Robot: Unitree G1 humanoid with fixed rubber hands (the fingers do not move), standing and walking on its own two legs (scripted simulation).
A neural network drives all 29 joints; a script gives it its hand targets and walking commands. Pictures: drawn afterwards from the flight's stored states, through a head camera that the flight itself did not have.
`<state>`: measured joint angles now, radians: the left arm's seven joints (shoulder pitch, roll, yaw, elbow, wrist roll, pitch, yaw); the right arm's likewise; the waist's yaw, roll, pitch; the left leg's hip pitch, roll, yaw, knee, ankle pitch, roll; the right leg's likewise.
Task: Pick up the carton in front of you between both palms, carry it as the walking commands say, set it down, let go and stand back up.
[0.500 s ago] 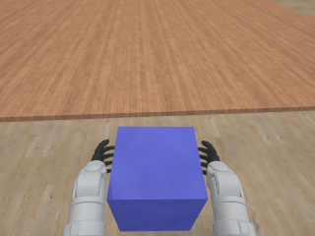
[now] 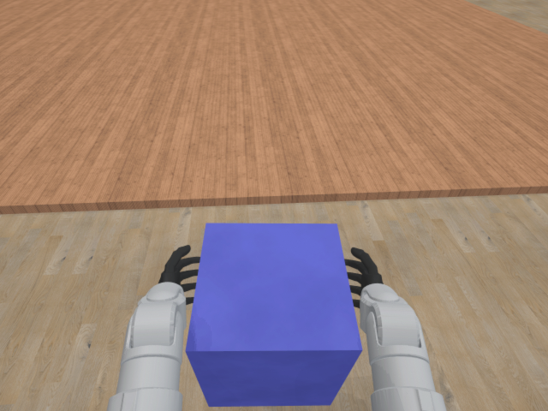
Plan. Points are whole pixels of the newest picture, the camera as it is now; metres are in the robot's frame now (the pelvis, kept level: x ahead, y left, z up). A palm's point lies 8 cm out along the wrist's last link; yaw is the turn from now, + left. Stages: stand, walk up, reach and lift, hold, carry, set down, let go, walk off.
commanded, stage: hold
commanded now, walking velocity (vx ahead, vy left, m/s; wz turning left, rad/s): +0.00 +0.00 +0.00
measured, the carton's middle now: (270, 318) +0.29 +0.00 -0.03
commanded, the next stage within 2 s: carry in 0.08 s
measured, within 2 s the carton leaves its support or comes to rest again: neither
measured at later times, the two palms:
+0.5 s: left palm (168, 229) +0.37 +0.16 +0.09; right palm (357, 233) +0.36 -0.14 +0.09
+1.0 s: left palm (166, 156) +0.61 +0.22 +0.07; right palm (305, 162) +0.59 -0.08 +0.07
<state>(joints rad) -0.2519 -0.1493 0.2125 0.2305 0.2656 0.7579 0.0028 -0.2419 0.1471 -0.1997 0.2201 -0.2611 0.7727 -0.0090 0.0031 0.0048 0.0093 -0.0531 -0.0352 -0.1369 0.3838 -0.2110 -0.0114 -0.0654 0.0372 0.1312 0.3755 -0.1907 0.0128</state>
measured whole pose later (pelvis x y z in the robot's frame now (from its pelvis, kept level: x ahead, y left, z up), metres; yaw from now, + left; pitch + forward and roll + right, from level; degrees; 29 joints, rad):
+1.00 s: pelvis +0.38 +0.08 +0.00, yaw -1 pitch +5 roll +0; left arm 0.07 -0.13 0.06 -0.50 -0.01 1.14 0.16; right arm 0.10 0.14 -0.05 -0.50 0.02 1.13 -0.17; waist -0.02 -0.01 -0.12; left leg -0.32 0.02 0.25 0.44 -0.21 0.09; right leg -0.48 -0.09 -0.09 1.09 -0.34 -0.02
